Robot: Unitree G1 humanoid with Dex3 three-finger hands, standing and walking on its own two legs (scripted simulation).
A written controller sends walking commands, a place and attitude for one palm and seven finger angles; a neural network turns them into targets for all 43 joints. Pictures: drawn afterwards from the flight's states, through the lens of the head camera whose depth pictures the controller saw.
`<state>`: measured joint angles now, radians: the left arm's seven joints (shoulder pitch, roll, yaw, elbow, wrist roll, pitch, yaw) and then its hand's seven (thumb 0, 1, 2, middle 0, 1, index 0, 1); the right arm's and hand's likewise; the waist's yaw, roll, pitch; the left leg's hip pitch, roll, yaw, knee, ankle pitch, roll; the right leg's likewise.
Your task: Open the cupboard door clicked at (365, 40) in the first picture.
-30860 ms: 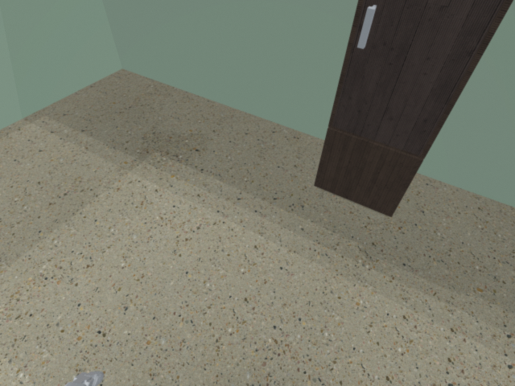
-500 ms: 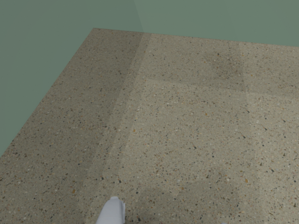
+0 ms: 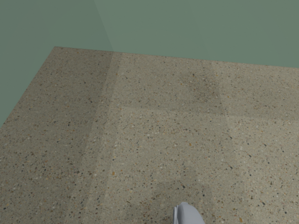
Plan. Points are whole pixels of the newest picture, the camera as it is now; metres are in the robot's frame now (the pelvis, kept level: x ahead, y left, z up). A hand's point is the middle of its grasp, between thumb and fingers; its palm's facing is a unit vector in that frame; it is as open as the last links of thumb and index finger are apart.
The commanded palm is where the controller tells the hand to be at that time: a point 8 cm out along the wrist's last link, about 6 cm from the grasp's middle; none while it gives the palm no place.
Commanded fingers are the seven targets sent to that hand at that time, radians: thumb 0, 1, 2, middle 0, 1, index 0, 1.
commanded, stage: turn to face it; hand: left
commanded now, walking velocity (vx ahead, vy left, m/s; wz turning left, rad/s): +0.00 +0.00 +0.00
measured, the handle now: out of the picture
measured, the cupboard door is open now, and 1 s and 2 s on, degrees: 42 42 42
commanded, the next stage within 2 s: none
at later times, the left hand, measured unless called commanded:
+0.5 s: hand (104, 182) +0.26 +0.17 -0.16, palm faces +0.16 -0.97 -0.18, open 7.2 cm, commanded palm none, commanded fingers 0.00 0.90 0.90 -0.20 -0.30 -0.20 -0.30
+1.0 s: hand (80, 195) +0.21 +0.23 -0.16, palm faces +0.43 -0.85 -0.30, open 7.4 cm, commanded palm none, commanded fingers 0.00 0.90 0.90 -0.20 -0.30 -0.20 -0.30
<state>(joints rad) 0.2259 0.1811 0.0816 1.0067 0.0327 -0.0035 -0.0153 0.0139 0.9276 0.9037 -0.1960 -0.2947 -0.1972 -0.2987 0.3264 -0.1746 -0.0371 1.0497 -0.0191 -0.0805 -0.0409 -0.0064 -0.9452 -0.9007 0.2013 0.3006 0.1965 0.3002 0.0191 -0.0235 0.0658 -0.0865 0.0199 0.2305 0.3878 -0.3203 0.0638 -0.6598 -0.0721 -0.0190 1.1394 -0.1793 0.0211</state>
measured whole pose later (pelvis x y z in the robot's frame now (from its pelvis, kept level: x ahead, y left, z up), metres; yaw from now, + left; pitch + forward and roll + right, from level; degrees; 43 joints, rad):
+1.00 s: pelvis +0.20 -0.02 -0.01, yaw +26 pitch +2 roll +0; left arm 0.12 0.24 0.06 0.91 0.01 0.03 0.01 0.01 0.91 0.90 -0.20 -0.29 -0.20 -0.30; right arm 0.20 -0.22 -0.06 0.94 -0.03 0.04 0.01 0.01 -0.90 -0.90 0.20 0.30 0.20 0.30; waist -0.03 0.03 0.08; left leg -0.35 0.00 -0.07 0.55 -0.23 -0.02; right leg -0.36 -0.03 -0.02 0.69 -0.37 0.10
